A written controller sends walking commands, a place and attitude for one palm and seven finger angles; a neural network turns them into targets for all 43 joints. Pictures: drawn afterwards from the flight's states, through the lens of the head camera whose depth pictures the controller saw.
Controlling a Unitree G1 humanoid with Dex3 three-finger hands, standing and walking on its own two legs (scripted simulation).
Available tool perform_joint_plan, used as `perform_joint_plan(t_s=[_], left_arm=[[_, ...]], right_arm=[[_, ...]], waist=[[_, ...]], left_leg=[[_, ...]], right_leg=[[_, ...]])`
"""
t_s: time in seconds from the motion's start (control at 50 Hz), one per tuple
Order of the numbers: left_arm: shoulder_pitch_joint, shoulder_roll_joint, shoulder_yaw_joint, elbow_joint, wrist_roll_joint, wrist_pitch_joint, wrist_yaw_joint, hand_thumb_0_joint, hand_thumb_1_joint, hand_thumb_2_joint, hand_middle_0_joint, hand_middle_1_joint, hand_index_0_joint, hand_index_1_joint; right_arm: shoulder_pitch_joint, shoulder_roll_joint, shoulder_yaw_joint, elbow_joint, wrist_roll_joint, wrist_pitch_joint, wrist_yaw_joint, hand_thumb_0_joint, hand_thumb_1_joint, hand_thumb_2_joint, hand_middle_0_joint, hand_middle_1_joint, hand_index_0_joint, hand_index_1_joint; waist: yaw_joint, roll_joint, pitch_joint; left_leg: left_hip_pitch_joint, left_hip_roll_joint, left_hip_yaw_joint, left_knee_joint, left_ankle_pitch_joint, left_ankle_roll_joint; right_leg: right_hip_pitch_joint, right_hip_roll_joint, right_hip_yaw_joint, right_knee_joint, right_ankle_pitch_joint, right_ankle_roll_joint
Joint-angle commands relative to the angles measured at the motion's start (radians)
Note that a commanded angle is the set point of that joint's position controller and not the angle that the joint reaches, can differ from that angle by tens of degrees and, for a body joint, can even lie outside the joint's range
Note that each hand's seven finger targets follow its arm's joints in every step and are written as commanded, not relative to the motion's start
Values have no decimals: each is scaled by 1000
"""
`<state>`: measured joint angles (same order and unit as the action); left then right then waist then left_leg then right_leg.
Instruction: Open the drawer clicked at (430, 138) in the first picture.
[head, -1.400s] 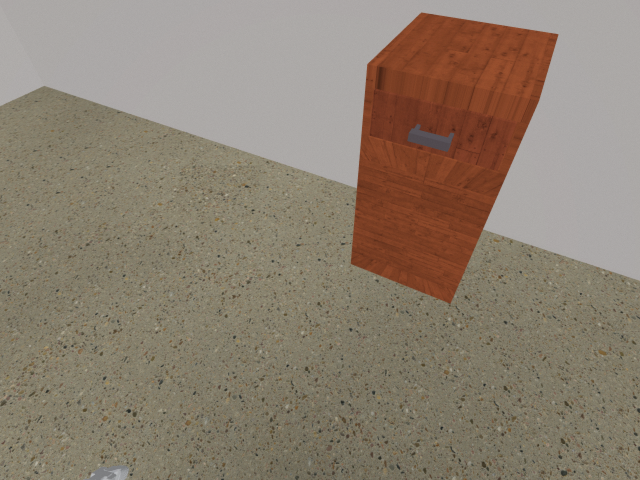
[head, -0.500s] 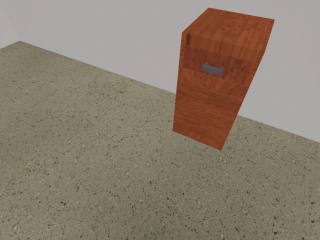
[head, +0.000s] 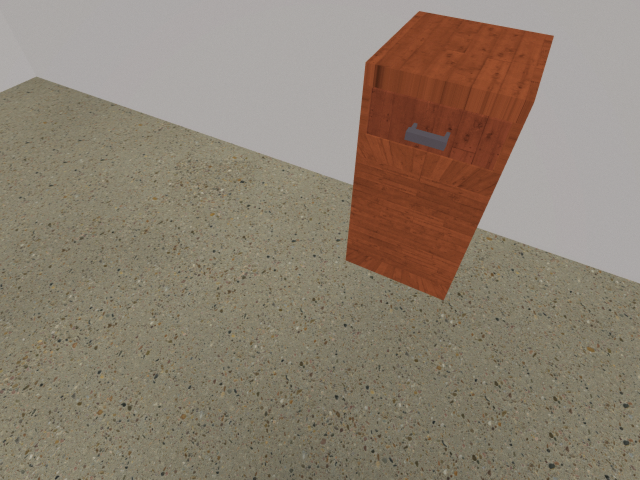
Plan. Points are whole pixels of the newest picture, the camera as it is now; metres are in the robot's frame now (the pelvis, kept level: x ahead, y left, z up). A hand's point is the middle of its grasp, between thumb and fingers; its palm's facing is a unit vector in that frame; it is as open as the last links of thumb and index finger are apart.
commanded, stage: look at it before walking up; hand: left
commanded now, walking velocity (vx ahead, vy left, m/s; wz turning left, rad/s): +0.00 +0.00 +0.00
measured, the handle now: (428, 134) +0.95 -0.23 -0.09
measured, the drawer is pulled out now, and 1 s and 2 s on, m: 0.00 0.00 0.00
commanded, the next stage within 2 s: walk to a spot facing it in 0.04 s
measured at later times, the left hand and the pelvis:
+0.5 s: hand out of the picture +0.07 +0.19 -0.18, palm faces -0.10 -0.96 -0.25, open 7.3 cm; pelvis +0.03 -0.02 -0.02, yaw -7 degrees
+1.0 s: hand (181, 459) +0.18 +0.22 -0.19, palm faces -0.25 -0.94 -0.23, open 7.3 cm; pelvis +0.06 +0.03 -0.01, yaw -20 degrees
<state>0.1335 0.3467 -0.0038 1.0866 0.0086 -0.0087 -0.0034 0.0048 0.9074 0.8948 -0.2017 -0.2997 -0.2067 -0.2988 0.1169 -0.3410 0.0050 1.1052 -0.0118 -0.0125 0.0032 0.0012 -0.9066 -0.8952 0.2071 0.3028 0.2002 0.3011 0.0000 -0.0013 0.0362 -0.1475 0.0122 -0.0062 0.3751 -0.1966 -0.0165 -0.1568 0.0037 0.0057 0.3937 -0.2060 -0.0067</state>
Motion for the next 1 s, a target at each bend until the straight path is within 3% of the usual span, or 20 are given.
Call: perform_joint_plan(t_s=[0.0, 0.12, 0.22, 0.36, 0.42, 0.44, 0.46, 0.48, 0.5, 0.52, 0.58, 0.72, 0.78, 0.8, 0.82, 0.84, 0.86, 0.9, 0.94, 0.98], left_arm=[[-40, 205, 39, -62, 3, -20, 14, 0, 900, 900, -200, -300, -200, -300], [-37, 206, 39, -61, 3, -21, 14, 0, 900, 900, -200, -300, -200, -300], [33, 101, 32, -66, 8, 17, 8, 0, 900, 900, -200, -300, -200, -300], [100, 62, 59, -154, 14, 29, -14, 0, 900, 900, -200, -300, -200, -300], [166, 20, 64, -154, 14, 20, -18, 0, 900, 900, -200, -300, -200, -300], [209, 28, 72, -145, 16, 16, -15, 0, 900, 900, -200, -300, -200, -300], [252, 75, 83, -135, 23, 8, -5, 0, 900, 900, -200, -300, -200, -300], [308, 128, 97, -121, 20, 2, 10, 0, 900, 900, -200, -300, -200, -300], [348, 108, 97, -120, 11, 0, 26, 0, 900, 900, -200, -300, -200, -300], [315, 91, 96, -122, 12, 1, 34, 0, 900, 900, -200, -300, -200, -300], [249, 50, 98, -153, 14, 4, 41, 0, 900, 900, -200, -300, -200, -300], [187, 50, 112, -182, 22, 15, 37, 0, 900, 900, -200, -300, -200, -300], [148, 45, 115, -192, 15, 23, 35, 0, 900, 900, -200, -300, -200, -300], [151, 19, 110, -202, 10, 25, 34, 0, 900, 900, -200, -300, -200, -300], [188, -30, 106, -211, 2, 28, 28, 0, 900, 900, -200, -300, -200, -300], [202, -51, 100, -219, 7, 23, 22, 0, 900, 900, -200, -300, -200, -300], [176, -24, 102, -202, 15, 31, 25, 0, 900, 900, -200, -300, -200, -300], [159, -26, 110, -190, 19, 36, 10, 0, 900, 900, -200, -300, -200, -300], [177, -48, 102, -179, 18, 47, 0, 0, 900, 900, -200, -300, -200, -300], [158, -58, 95, -183, 17, 53, -4, 0, 900, 900, -200, -300, -200, -300]], right_arm=[[-44, -208, -43, -61, 4, -23, -15, 0, -900, -900, 200, 300, 200, 300], [-51, -207, -43, -60, 4, -23, -16, 0, -900, -900, 200, 300, 200, 300], [36, -99, -30, -58, -6, 1, -18, 0, -900, -900, 200, 300, 200, 300], [72, -132, -72, -138, -5, 5, -26, 0, -900, -900, 200, 300, 200, 300], [46, -127, -82, -160, -4, 2, -27, 0, -900, -900, 200, 300, 200, 300], [36, -105, -82, -168, -4, 5, -28, 0, -900, -900, 200, 300, 200, 300], [22, -60, -78, -189, 1, 8, -28, 0, -900, -900, 200, 300, 200, 300], [-13, -4, -66, -223, 1, 10, -28, 0, -900, -900, 200, 300, 200, 300], [-51, -17, -63, -236, -1, 9, -36, 0, -900, -900, 200, 300, 200, 300], [-30, -6, -67, -224, 3, 5, -39, 0, -900, -900, 200, 300, 200, 300], [6, 24, -67, -203, 6, 10, -35, 0, -900, -900, 200, 300, 200, 300], [7, 59, -74, -235, 15, 15, -35, 0, -900, -900, 200, 300, 200, 300], [96, 56, -78, -216, 17, 5, -42, 0, -900, -900, 200, 300, 200, 300], [134, 24, -79, -204, 13, -3, -47, 0, -900, -900, 200, 300, 200, 300], [153, -54, -95, -211, 0, -11, -48, 0, -900, -900, 200, 300, 200, 300], [156, -93, -101, -224, -2, -2, -42, 0, -900, -900, 200, 300, 200, 300], [132, -58, -93, -228, -8, -2, -44, 0, -900, -900, 200, 300, 200, 300], [68, -15, -76, -244, -15, -3, -47, 0, -900, -900, 200, 300, 200, 300], [40, 2, -68, -247, -15, -7, -45, 0, -900, -900, 200, 300, 200, 300], [71, 8, -68, -234, -13, -8, -44, 0, -900, -900, 200, 300, 200, 300]], waist=[[-1, 4, -75], [1, 7, -71], [-6, -7, -36], [0, 100, 15], [36, 149, 9], [55, 67, 8], [67, -125, -2], [87, -346, 19], [102, -247, 15], [65, -138, 0], [36, -87, -79], [10, -139, -78], [-32, -132, -96], [-41, -60, -117], [-37, 175, -150], [-23, 287, -122], [-32, 228, -86], [3, 157, -14], [24, 148, -25], [12, 146, -39]], left_leg=[[26, 109, -93, -65, 130, 41], [35, 107, -88, -65, 135, 39], [22, 111, -24, -7, -69, 20], [7, 227, -100, -35, -267, 85], [-28, 272, -70, 40, -102, 111], [-98, 218, -6, 158, -82, 75], [-229, 108, 105, 371, -147, 9], [-431, 4, 116, 570, -378, -29], [-468, 25, 3, 662, -389, -27], [-485, 44, -19, 703, -349, -29], [-413, 46, -4, 633, -274, -38], [-245, 7, 5, 403, -186, -33], [-48, -12, 21, 136, -15, -26], [86, 44, -13, 49, 56, -8], [217, 259, -236, -4, 213, 76], [151, 427, -352, -52, 327, 178], [23, 415, -356, -85, 222, 199], [-73, 343, -259, -84, 200, 206], [-73, 274, -130, -81, 192, 177], [-45, 260, -88, -74, 238, 178]], right_leg=[[11, -120, 102, -72, 122, -26], [12, -124, 102, -79, 132, -26], [-83, -93, 154, -44, -37, -27], [-256, 7, 118, 171, -158, -22], [-207, 17, 39, 233, -111, -13], [-125, -6, 92, 161, -9, -26], [-40, -125, 326, 66, 115, -80], [60, -271, 588, -63, 346, -162], [83, -299, 634, -66, 570, -214], [138, -286, 566, -11, 687, -235], [143, -210, 421, 25, 671, -206], [-10, -165, 421, 15, 525, -173], [-86, -103, 387, 95, 431, -106], [-169, -50, 352, 162, 327, -74], [-337, 60, 229, 311, 15, -20], [-379, 81, 84, 508, -402, 23], [-347, 47, 86, 650, -398, 37], [-370, 3, 72, 775, -313, 41], [-355, -12, 42, 770, -235, 50], [-343, -21, 17, 711, -215, 55]])
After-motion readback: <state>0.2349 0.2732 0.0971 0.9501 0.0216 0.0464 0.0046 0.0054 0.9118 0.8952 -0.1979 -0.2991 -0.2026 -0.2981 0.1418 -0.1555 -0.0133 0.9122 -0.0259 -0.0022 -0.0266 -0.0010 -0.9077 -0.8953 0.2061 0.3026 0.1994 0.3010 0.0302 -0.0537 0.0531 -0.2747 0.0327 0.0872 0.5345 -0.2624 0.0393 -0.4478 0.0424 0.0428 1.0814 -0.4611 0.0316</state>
